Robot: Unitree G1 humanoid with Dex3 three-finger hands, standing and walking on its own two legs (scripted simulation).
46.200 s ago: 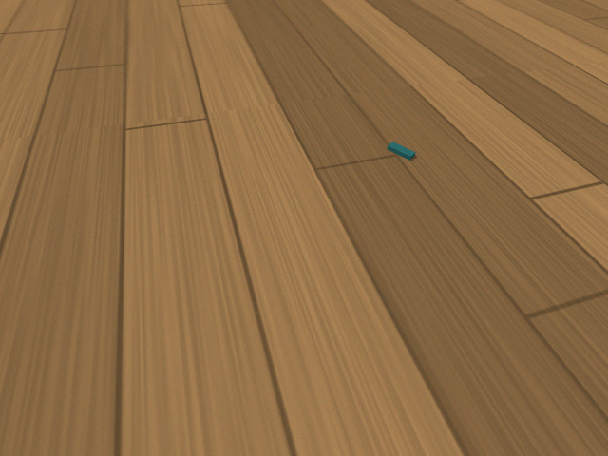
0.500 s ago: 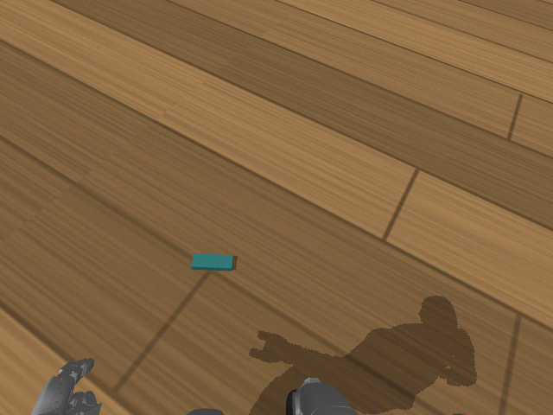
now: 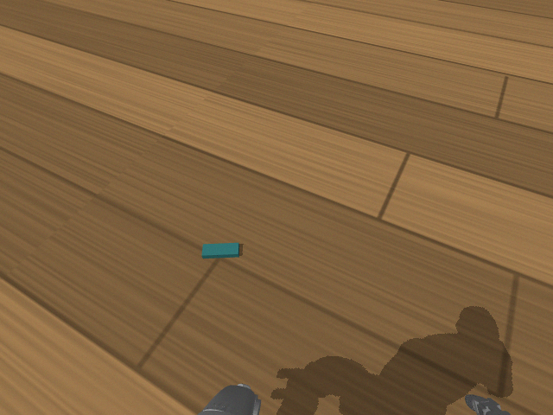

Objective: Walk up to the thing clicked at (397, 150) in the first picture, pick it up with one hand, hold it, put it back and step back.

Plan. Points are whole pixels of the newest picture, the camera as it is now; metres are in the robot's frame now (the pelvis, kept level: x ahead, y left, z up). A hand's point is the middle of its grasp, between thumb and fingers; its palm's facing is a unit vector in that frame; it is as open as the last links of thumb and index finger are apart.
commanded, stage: step back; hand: left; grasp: from above
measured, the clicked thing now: (220, 250) +0.81 +0.29 -0.75
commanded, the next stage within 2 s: stand in 1.70 s
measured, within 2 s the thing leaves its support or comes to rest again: neither
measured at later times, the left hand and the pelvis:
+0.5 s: hand out of the picture -0.10 +0.26 -0.16, palm faces +0.04 -0.92 -0.38, open 7.3 cm; pelvis -0.18 -0.02 +0.00, yaw +2 degrees
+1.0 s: hand out of the picture -0.24 +0.26 -0.14, palm faces +0.11 -0.91 -0.40, open 7.3 cm; pelvis -0.27 -0.03 +0.00, yaw +6 degrees
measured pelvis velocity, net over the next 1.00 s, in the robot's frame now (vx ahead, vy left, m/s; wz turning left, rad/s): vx -0.27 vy -0.03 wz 0.11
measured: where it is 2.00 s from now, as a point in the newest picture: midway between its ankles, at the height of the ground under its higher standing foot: outside the picture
